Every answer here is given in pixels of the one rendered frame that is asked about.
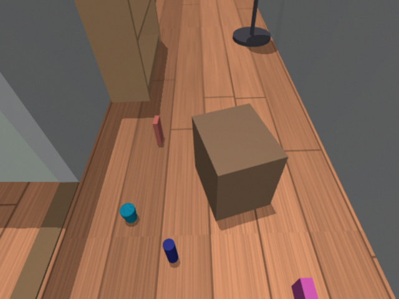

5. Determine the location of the coat stand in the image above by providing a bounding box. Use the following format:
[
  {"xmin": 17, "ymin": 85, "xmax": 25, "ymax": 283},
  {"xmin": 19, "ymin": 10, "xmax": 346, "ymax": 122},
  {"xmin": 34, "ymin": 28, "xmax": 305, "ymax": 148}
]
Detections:
[{"xmin": 233, "ymin": 0, "xmax": 271, "ymax": 47}]

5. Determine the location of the bookshelf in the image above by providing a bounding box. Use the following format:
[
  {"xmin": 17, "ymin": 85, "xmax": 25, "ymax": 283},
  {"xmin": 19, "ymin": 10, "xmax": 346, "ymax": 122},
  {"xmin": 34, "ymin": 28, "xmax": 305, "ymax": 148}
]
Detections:
[{"xmin": 74, "ymin": 0, "xmax": 161, "ymax": 103}]

